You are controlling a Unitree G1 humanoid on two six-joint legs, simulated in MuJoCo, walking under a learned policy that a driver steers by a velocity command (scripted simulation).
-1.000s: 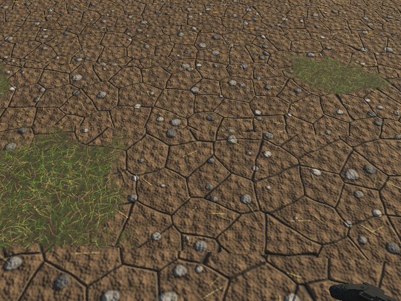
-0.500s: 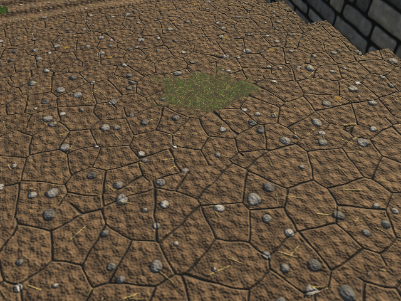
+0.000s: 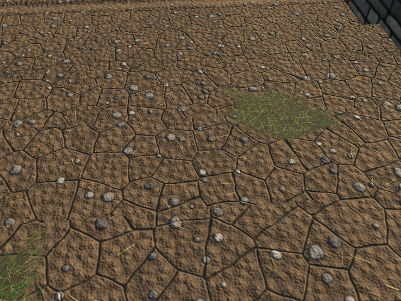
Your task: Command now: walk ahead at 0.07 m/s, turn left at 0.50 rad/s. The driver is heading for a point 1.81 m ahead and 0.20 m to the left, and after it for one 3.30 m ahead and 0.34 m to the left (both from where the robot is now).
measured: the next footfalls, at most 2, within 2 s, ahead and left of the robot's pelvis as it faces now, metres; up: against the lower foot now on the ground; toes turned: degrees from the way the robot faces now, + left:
right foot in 0.38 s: +0.05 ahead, -0.15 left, +0.00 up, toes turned +15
left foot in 0.74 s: -0.05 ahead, +0.09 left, +0.00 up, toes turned +21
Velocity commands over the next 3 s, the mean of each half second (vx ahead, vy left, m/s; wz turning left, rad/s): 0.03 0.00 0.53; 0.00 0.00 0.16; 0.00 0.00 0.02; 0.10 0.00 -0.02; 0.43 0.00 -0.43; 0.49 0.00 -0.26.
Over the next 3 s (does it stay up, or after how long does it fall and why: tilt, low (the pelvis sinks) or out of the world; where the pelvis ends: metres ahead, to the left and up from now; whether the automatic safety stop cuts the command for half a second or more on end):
stays up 0.57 0.05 -0.19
